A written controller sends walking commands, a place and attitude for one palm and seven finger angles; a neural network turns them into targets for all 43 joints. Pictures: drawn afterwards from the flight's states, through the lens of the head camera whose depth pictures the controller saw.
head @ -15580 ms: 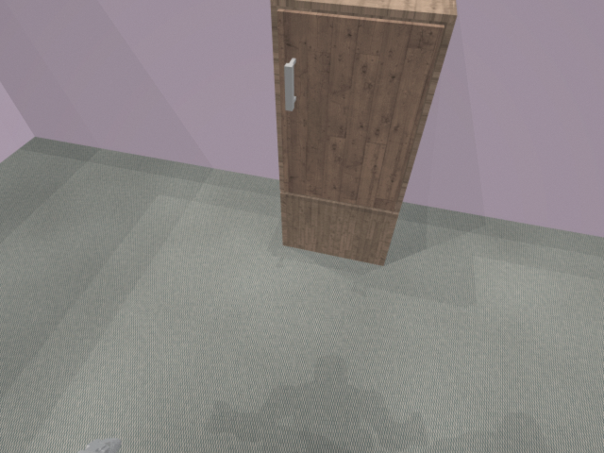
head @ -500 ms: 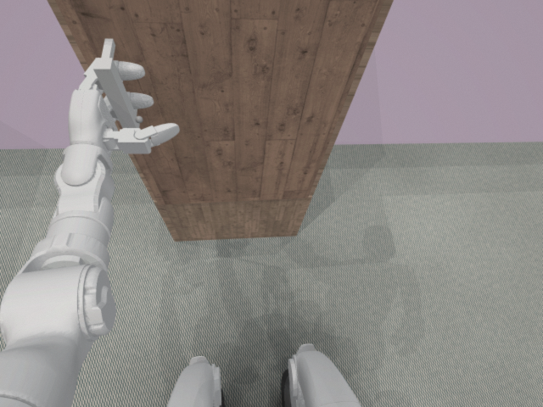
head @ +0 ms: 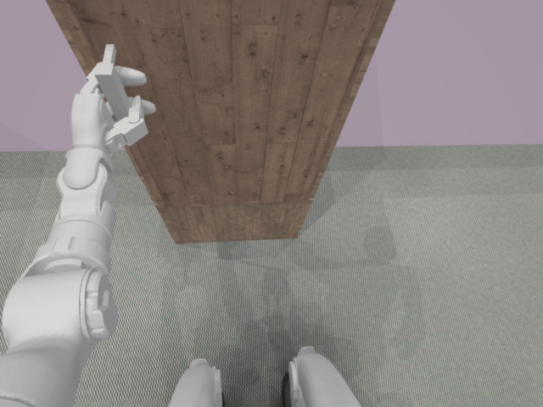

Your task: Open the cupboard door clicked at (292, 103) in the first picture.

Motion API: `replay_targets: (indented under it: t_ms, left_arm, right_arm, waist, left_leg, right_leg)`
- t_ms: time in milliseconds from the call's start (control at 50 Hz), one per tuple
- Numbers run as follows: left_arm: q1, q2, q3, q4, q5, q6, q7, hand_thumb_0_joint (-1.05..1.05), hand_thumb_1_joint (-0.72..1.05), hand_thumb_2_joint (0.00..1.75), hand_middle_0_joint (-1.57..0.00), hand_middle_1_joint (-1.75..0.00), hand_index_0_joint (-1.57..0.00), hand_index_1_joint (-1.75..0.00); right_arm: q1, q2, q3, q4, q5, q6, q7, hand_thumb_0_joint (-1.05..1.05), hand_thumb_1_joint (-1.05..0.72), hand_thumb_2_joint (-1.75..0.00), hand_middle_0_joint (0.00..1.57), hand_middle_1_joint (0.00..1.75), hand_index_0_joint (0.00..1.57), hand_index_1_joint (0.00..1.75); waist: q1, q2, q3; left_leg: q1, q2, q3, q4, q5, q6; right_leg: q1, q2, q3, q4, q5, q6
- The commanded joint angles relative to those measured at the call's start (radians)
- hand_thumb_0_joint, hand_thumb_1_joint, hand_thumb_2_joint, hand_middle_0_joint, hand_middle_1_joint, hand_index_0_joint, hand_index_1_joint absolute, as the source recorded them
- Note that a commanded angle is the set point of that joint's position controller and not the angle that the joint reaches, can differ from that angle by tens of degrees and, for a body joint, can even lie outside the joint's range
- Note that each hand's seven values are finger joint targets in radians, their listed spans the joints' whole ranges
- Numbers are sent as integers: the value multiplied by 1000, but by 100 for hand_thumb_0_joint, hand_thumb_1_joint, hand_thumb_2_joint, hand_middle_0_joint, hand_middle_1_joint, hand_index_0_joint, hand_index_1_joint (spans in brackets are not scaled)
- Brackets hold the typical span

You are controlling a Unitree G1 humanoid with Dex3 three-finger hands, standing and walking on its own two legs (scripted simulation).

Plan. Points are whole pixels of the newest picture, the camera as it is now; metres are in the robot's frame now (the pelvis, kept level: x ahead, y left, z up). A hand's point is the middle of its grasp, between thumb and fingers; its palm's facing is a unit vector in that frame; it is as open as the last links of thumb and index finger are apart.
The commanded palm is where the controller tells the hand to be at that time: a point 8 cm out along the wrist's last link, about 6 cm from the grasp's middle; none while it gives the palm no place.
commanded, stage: pull the door open along its arc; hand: left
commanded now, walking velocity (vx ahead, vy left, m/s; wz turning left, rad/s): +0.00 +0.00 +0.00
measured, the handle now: (122, 94) +0.55 +0.18 +0.08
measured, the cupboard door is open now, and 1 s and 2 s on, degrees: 1 41 38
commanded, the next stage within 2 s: open thumb and fingers to let go in 1.00 s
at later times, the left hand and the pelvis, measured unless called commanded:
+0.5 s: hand (159, 186) +0.40 +0.12 +0.07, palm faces +0.17 -0.98 +0.09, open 5.7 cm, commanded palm +0.34 +0.17 +0.07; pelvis +0.01 +0.00 +0.02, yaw -1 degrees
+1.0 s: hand (232, 265) +0.29 +0.03 +0.07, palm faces +0.31 -0.95 -0.01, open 5.7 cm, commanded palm +0.22 +0.07 +0.07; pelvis +0.00 -0.03 +0.02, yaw +3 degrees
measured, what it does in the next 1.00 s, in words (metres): stands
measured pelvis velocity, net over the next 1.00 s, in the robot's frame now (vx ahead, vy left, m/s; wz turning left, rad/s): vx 0.00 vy -0.03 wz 0.05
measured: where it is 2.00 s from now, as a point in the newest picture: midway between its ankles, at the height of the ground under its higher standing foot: outside the picture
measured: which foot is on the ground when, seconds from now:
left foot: down 0.00-1.00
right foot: down 0.00-1.00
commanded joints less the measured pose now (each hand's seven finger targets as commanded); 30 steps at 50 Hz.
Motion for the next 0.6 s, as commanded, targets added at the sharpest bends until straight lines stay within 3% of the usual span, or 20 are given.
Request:
replay_targets:
  t_ms: [0,20,80,120,220,320,340,360,380,420,480,520,540,560,580]
  left_arm:
    - [-382,225,47,-222,-8,-62,-23,0,90,90,-40,-135,-40,-135]
    - [-344,212,42,-225,-11,-62,-29,0,90,90,-40,-135,-40,-135]
    - [-248,182,34,-264,-35,-51,-43,0,90,90,-40,-135,-40,-135]
    - [-180,182,40,-329,-44,-53,-44,0,90,90,-40,-135,-40,-135]
    - [95,85,-4,-491,-76,-33,-32,0,90,90,-40,-135,-40,-135]
    - [299,-8,-71,-684,-90,-27,-2,0,90,90,-40,-135,-40,-135]
    - [306,-27,-85,-716,-94,-26,7,0,90,90,-40,-135,-40,-135]
    - [302,-79,33,-769,-168,-23,147,0,90,90,-40,-135,-40,-135]
    - [365,-162,-60,-783,-132,-17,218,0,90,90,-40,-135,-40,-135]
    - [417,-196,-84,-843,-74,-24,341,0,90,90,-40,-135,-40,-135]
    - [465,-299,-190,-939,41,-24,505,0,90,90,-40,-135,-40,-135]
    - [490,-366,-255,-945,111,-4,608,0,90,90,-40,-135,-40,-135]
    - [464,-398,-291,-954,137,4,647,0,90,90,-40,-135,-40,-135]
    - [462,-427,-309,-967,149,13,686,0,90,90,-40,-135,-40,-135]
    - [463,-459,-355,-966,171,21,710,0,90,90,-40,-135,-40,-135]
  right_arm:
    - [164,-174,-64,-69,-2,-15,-15,0,-90,-90,20,30,20,30]
    - [156,-171,-64,-74,2,-12,-14,0,-90,-90,20,30,20,30]
    - [140,-168,-67,-96,9,-8,-11,0,-90,-90,20,30,20,30]
    - [129,-166,-71,-113,14,-8,-8,0,-90,-90,20,30,20,30]
    - [91,-148,-79,-161,28,-11,2,0,-90,-90,20,30,20,30]
    - [40,-134,-84,-187,37,-23,8,0,-90,-90,20,30,20,30]
    - [30,-131,-82,-187,37,-26,7,0,-90,-90,20,30,20,30]
    - [-8,-97,-80,-189,31,-41,4,0,-90,-90,20,30,20,30]
    - [-17,-95,-77,-190,21,-55,10,0,-90,-90,20,30,20,30]
    - [-34,-89,-77,-183,2,-68,18,0,-90,-90,20,30,20,30]
    - [-64,-72,-77,-188,-28,-72,37,0,-90,-90,20,30,20,30]
    - [-90,-65,-81,-189,-41,-71,40,0,-90,-90,20,30,20,30]
    - [-102,-63,-81,-185,-46,-71,40,0,-90,-90,20,30,20,30]
    - [-118,-60,-82,-187,-49,-73,38,0,-90,-90,20,30,20,30]
    - [-129,-57,-83,-182,-52,-74,34,0,-90,-90,20,30,20,30]
  waist:
    - [5,84,-503]
    - [16,97,-513]
    - [33,59,-490]
    - [55,77,-527]
    - [93,18,-487]
    - [110,16,-413]
    - [102,2,-395]
    - [172,-20,-380]
    - [148,-17,-354]
    - [155,-4,-357]
    - [157,10,-363]
    - [144,-34,-349]
    - [135,-22,-341]
    - [138,-41,-345]
    - [125,-62,-334]
  left_leg:
    - [334,-40,-26,-118,402,22]
    - [350,-38,-24,-122,423,16]
    - [332,-40,-11,-138,412,18]
    - [361,-40,-8,-144,452,16]
    - [346,-42,19,-182,476,19]
    - [366,-39,28,-213,464,15]
    - [363,-40,29,-217,438,16]
    - [326,-43,35,-231,422,3]
    - [336,-43,31,-234,395,-4]
    - [353,-39,26,-228,416,-9]
    - [365,-39,25,-216,433,-11]
    - [355,-38,18,-211,398,-8]
    - [352,-41,16,-212,370,-9]
    - [351,-44,13,-214,341,-8]
    - [354,-44,12,-215,319,-6]
  right_leg:
    - [272,44,19,-107,361,-21]
    - [275,42,15,-105,373,-21]
    - [316,45,14,-118,389,-19]
    - [338,46,14,-115,418,-21]
    - [429,44,14,-141,482,-18]
    - [440,40,7,-158,472,-19]
    - [439,38,7,-164,464,-15]
    - [459,38,-8,-170,433,-15]
    - [438,38,-15,-167,400,-13]
    - [416,31,-20,-150,389,-18]
    - [412,20,-22,-130,395,-23]
    - [399,18,-22,-136,366,-22]
    - [391,15,-21,-139,344,-23]
    - [398,14,-21,-146,320,-25]
    - [399,13,-18,-157,307,-25]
